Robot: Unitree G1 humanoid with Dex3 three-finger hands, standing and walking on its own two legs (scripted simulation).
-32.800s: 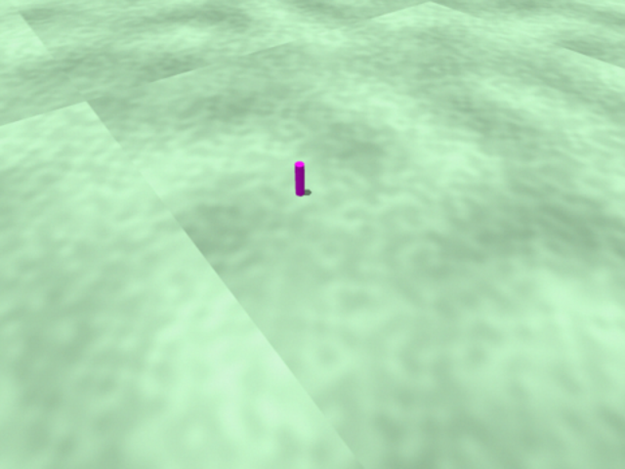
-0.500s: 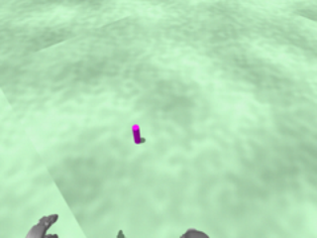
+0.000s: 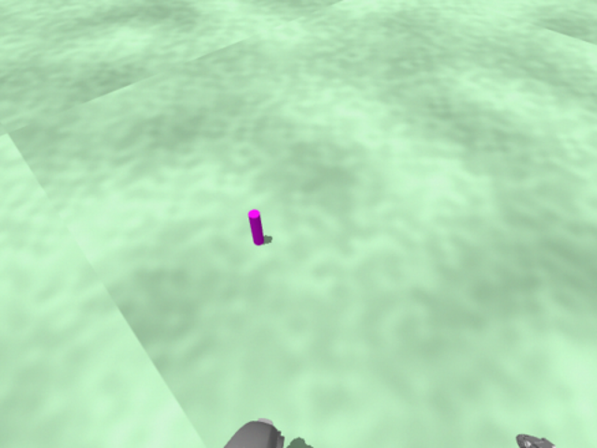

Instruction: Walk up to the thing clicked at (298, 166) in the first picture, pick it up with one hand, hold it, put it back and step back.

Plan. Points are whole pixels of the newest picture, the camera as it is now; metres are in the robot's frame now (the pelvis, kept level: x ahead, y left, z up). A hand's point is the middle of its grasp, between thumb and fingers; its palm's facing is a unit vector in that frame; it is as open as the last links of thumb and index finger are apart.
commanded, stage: step back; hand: left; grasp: from the side
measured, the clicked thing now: (256, 228) +0.98 +0.23 -0.67
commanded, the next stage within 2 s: stand in 1.02 s
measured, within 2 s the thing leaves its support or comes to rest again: neither
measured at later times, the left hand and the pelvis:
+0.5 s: hand out of the picture +0.00 +0.26 -0.14, palm faces +0.09 -0.93 -0.36, open 7.4 cm; pelvis -0.04 +0.00 +0.01, yaw +4 degrees
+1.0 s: hand out of the picture +0.10 +0.28 -0.14, palm faces +0.06 -0.93 -0.36, open 7.4 cm; pelvis +0.01 +0.02 +0.01, yaw +4 degrees
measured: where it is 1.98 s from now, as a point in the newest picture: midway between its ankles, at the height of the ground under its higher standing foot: outside the picture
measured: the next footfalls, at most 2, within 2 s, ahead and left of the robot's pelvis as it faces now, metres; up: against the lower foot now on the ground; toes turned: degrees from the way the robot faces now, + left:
left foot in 0.12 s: +0.02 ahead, +0.13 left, +0.00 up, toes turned +3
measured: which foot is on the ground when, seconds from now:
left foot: up 0.00-0.10, down 0.12-1.00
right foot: down 0.00-1.00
